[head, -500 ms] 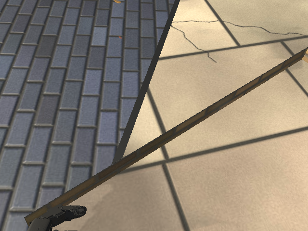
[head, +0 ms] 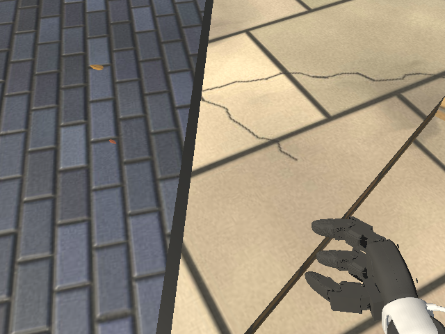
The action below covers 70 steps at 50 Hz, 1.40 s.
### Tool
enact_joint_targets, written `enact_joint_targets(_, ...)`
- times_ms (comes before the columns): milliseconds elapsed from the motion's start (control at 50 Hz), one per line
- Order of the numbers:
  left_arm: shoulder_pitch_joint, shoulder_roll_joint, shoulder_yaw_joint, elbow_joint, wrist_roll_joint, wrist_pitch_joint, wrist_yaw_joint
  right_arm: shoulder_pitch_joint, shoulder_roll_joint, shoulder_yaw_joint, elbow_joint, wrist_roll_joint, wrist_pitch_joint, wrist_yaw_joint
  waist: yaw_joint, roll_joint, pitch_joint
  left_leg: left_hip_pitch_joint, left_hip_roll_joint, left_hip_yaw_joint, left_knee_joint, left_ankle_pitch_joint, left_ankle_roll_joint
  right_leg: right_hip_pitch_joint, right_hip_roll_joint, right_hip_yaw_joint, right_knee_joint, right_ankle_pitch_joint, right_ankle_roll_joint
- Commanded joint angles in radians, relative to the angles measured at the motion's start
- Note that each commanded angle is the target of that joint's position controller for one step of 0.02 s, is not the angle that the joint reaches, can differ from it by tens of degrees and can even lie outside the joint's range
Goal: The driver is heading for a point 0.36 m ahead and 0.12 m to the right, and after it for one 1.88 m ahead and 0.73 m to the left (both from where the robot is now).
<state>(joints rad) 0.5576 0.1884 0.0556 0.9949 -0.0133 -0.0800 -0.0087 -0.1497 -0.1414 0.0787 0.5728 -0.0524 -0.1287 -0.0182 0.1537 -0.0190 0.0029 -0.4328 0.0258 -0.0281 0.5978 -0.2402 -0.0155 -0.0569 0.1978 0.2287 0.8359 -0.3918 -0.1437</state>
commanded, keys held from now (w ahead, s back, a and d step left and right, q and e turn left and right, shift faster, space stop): w+e+shift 0.18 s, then w+q+shift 0.82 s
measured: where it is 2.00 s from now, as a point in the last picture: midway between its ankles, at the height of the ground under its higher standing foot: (228, 28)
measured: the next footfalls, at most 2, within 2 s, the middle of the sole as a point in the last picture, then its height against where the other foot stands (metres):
right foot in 0.36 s outside the picture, level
left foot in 0.74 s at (277, 206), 0.12 m higher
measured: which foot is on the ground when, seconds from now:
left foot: down 0.00-0.34, up 0.36-0.72, down 0.74-1.00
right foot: up 0.00-0.34, down 0.36-0.74, up 0.76-1.00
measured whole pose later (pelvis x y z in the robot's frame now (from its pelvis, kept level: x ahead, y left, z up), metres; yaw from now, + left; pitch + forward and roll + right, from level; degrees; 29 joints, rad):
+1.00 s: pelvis +0.94 -0.05 +0.12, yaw +15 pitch +4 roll +1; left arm 0.04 0.16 -0.07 0.41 0.03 -0.08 -0.02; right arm 0.46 -0.30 -0.06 0.86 -0.02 -0.06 -0.02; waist -0.04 0.03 -0.06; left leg -0.11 -0.19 -0.16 0.52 -0.43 0.17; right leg -0.83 -0.09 0.11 0.97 -0.22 0.03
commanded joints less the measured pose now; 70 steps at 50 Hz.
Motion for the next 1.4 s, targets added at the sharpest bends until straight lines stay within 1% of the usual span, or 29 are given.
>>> enact_joint_targets(20, -0.096, 0.136, 0.025, -0.171, -0.016, -0.006, 0.043, 0.614, -0.304, -0.148, 0.155, -0.015, 0.030, -0.025, -0.276, 0.179, -0.366, 1.020, 0.500, -0.545, -0.018, 0.806, 0.191, -0.773, -0.141, -0.134, 0.617, -0.097, 0.035)
enact_joint_targets(100, -0.379, 0.009, 0.014, -0.283, 0.044, 0.052, -0.010, 0.581, -0.078, -0.108, 0.259, 0.004, 0.014, 0.005, -0.202, 0.079, -0.010, 0.608, 0.297, -0.197, -0.176, 0.525, 0.093, -0.950, -0.216, -0.200, 0.803, 0.032, -0.005)
enact_joint_targets(180, -0.565, -0.059, -0.043, -0.464, 0.045, 0.078, -0.033, 0.511, -0.052, -0.113, 0.329, 0.028, -0.011, 0.014, -0.103, 0.149, 0.096, 0.309, 0.205, 0.105, -0.348, 0.593, -0.025, -0.936, -0.217, -0.262, 0.682, 0.040, -0.025)
enact_joint_targets(240, -0.521, -0.014, -0.068, -0.467, 0.071, 0.053, -0.051, 0.537, -0.090, -0.110, 0.344, 0.023, -0.036, -0.007, -0.041, 0.033, 0.094, 0.097, 0.130, 0.208, -0.437, 0.872, -0.007, -0.564, -0.163, -0.348, 0.253, 0.287, -0.032)
enact_joint_targets(280, -0.413, 0.099, -0.042, -0.408, 0.052, 0.053, -0.045, 0.540, -0.257, -0.136, 0.304, 0.064, -0.057, -0.007, 0.017, 0.037, -0.053, 0.060, 0.180, 0.149, -0.386, 1.276, 0.067, -0.096, -0.071, -0.396, 0.081, 0.411, -0.002)
enact_joint_targets(320, -0.085, 0.206, -0.001, -0.314, 0.054, 0.067, -0.015, 0.457, -0.397, -0.168, 0.307, 0.073, -0.035, -0.010, 0.217, 0.156, -0.178, 0.188, 0.205, 0.087, 0.045, 1.463, 0.092, 0.183, -0.118, -0.286, -0.124, 0.392, -0.018)
enact_joint_targets(340, 0.049, 0.251, 0.020, -0.251, 0.050, 0.059, -0.006, 0.378, -0.354, -0.166, 0.290, 0.085, -0.005, -0.014, 0.280, 0.129, -0.193, 0.169, 0.065, 0.124, 0.486, 1.063, 0.082, 0.296, -0.207, -0.236, -0.375, 0.567, -0.055)
enact_joint_targets(360, -0.040, 0.272, 0.030, -0.239, 0.069, 0.043, -0.013, 0.458, -0.198, -0.143, 0.284, 0.075, 0.015, -0.011, 0.122, -0.051, -0.219, -0.101, -0.113, 0.079, 1.068, -0.132, 0.079, 0.431, -0.350, -0.112, -0.315, 0.706, -0.047)
enact_joint_targets(380, -0.089, 0.343, 0.036, -0.288, 0.104, 0.028, -0.016, 0.711, -0.080, -0.118, 0.219, 0.111, 0.007, -0.021, -0.069, -0.188, -0.437, -0.277, -0.079, -0.166, 1.416, -0.301, 0.128, 0.607, -0.599, 0.140, -0.085, 1.326, -0.099)
enact_joint_targets(400, -0.068, 0.336, 0.058, -0.277, 0.082, 0.042, -0.017, 0.635, -0.176, -0.137, 0.189, 0.111, 0.016, -0.026, -0.009, -0.050, -0.528, -0.410, -0.072, -0.101, 1.554, -0.183, 0.129, 0.616, -0.634, 0.262, -0.280, 0.877, -0.180)
enact_joint_targets(460, -0.119, 0.118, 0.000, -0.158, 0.076, 0.001, 0.007, 0.353, -0.049, -0.094, 0.091, 0.033, 0.059, -0.018, -0.101, 0.029, -0.080, -0.722, -0.025, -0.021, 1.812, -0.185, 0.158, 0.170, -0.579, 0.217, -0.560, 0.177, -0.157)
enact_joint_targets(520, -0.095, 0.014, -0.041, -0.040, 0.044, -0.047, 0.026, 0.292, 0.055, -0.057, 0.027, 0.035, 0.126, 0.000, -0.264, 0.062, 0.119, -0.895, -0.017, -0.167, 1.932, -0.269, 0.218, -0.133, -0.606, -0.001, -0.624, 0.046, -0.029)
enact_joint_targets(600, -0.184, 0.036, -0.077, -0.051, 0.018, -0.067, 0.001, 0.146, 0.042, -0.025, -0.034, 0.064, 0.156, 0.012, -0.294, 0.054, 0.259, -0.561, -0.062, 0.144, 1.229, -0.037, 0.161, -0.602, -0.324, -0.442, -0.777, 0.437, 0.132)
enact_joint_targets(640, -0.183, 0.122, -0.062, -0.072, -0.004, -0.080, 0.022, 0.261, 0.018, -0.028, 0.001, 0.032, 0.140, 0.026, -0.329, 0.087, 0.089, -0.189, -0.077, 0.251, 0.947, 0.058, 0.162, -0.535, -0.279, -0.550, -0.709, 0.972, 0.136)
enact_joint_targets(700, -0.175, 0.339, 0.001, -0.140, -0.007, -0.085, 0.069, 0.385, -0.112, -0.073, 0.053, 0.047, 0.136, 0.030, -0.381, -0.120, -0.179, 0.043, -0.146, 0.298, 0.653, -0.148, 0.201, -0.107, -0.421, -0.485, -0.336, 1.820, 0.090)
enact_joint_targets(740, -0.280, 0.347, 0.035, -0.231, 0.024, -0.032, 0.052, 0.628, -0.260, -0.144, 0.094, 0.066, 0.109, 0.032, -0.511, -0.142, -0.268, 0.317, -0.172, 0.002, 0.329, -0.363, 0.349, -0.199, -0.394, -0.412, 0.508, 1.500, 0.085)
enact_joint_targets(760, -0.387, 0.101, -0.026, -0.299, 0.064, -0.036, 0.003, 0.481, -0.303, -0.166, 0.112, 0.089, 0.104, 0.023, -0.379, 0.258, -0.121, 0.296, -0.099, -0.368, 0.118, -0.204, 0.420, -0.610, -0.146, -0.347, 0.951, 0.136, 0.104)
enact_joint_targets(780, -0.280, 0.073, -0.043, -0.467, 0.084, -0.067, -0.023, 0.381, -0.365, -0.176, 0.061, 0.063, 0.119, 0.019, -0.221, 0.299, -0.274, 0.497, 0.081, -0.908, -0.158, -0.276, 0.551, -0.883, -0.110, -0.129, 1.110, 0.112, 0.118)
enact_joint_targets(800, -0.299, 0.110, -0.042, -0.469, 0.093, -0.085, -0.029, 0.429, -0.318, -0.172, 0.076, 0.058, 0.112, 0.009, -0.223, 0.068, -0.192, 0.453, 0.144, -1.028, -0.286, -0.425, 0.505, -0.937, -0.156, -0.089, 1.064, 0.135, 0.108)
enact_joint_targets(840, -0.385, 0.047, -0.068, -0.516, 0.082, -0.070, -0.010, 0.499, -0.194, -0.139, 0.167, 0.005, 0.086, -0.008, -0.141, -0.124, 0.115, 0.118, 0.085, -0.816, -0.219, -0.189, 0.416, -1.009, -0.185, -0.105, 1.043, 0.028, 0.130)
enact_joint_targets(920, -0.452, 0.112, -0.081, -0.599, 0.075, 0.020, 0.006, 0.353, -0.283, -0.156, 0.163, 0.028, 0.046, -0.004, -0.042, -0.078, 0.200, -0.287, -0.066, -0.387, -0.374, -0.175, 0.335, -0.716, -0.276, -0.180, 0.420, -0.167, 0.156)
enact_joint_targets(1020, -0.294, 0.156, -0.051, -0.509, 0.008, 0.011, 0.007, 0.410, -0.379, -0.202, 0.156, 0.042, 0.020, 0.015, -0.076, 0.048, -0.121, 0.046, -0.120, -0.273, -0.203, 0.533, 0.269, -0.071, -0.175, -0.232, -0.163, 0.286, 0.169)
enact_joint_targets(1060, -0.055, 0.233, -0.006, -0.445, -0.005, 0.003, 0.042, 0.348, -0.399, -0.213, 0.130, 0.038, 0.019, 0.034, 0.092, 0.041, -0.274, 0.150, -0.117, -0.256, 0.244, 0.751, 0.187, 0.162, -0.163, -0.279, -0.280, 0.285, 0.167)
enact_joint_targets(1080, 0.097, 0.274, 0.017, -0.387, 0.017, -0.005, 0.060, 0.308, -0.294, -0.192, 0.095, 0.031, 0.009, 0.040, 0.135, -0.027, -0.319, -0.026, -0.149, -0.234, 0.521, 0.368, 0.154, 0.380, -0.269, -0.194, -0.253, 0.227, 0.157)
enact_joint_targets(1100, 0.176, 0.262, 0.008, -0.357, 0.056, -0.006, 0.060, 0.254, -0.118, -0.137, 0.030, 0.004, 0.008, 0.033, 0.110, -0.217, -0.254, -0.259, -0.162, -0.198, 0.824, -0.242, 0.162, 0.438, -0.463, 0.041, -0.247, 0.152, 0.211)
enact_joint_targets(1120, -0.052, 0.286, 0.013, -0.416, 0.099, -0.009, 0.051, 0.465, -0.132, -0.127, -0.020, 0.069, 0.015, 0.033, -0.099, -0.394, -0.330, -0.409, -0.176, -0.145, 0.915, -0.192, 0.148, 0.424, -0.629, 0.605, -0.517, 0.041, 0.119)
enact_joint_targets(1180, -0.212, 0.135, -0.005, -0.397, 0.076, -0.023, 0.021, 0.348, -0.201, -0.133, 0.013, 0.017, 0.071, 0.047, -0.119, 0.021, -0.030, -0.400, -0.010, -0.065, 0.895, 0.004, 0.129, 0.030, -0.524, 0.268, -0.584, -0.138, 0.044)
enact_joint_targets(1260, -0.077, 0.102, -0.013, -0.242, 0.039, -0.053, 0.013, 0.241, -0.167, -0.117, -0.045, 0.021, 0.113, 0.080, -0.130, -0.034, 0.049, -0.457, 0.033, -0.046, 0.799, 0.044, 0.125, -0.001, -0.423, -0.139, -0.598, 0.388, 0.140)
enact_joint_targets(1400, -0.017, 0.166, -0.018, -0.162, 0.045, -0.059, 0.033, 0.036, -0.164, -0.088, -0.102, 0.025, 0.111, 0.109, -0.137, -0.026, 0.149, -0.245, -0.066, 0.244, 0.282, 0.191, 0.178, 0.010, -0.349, -0.477, -0.642, 1.170, 0.233)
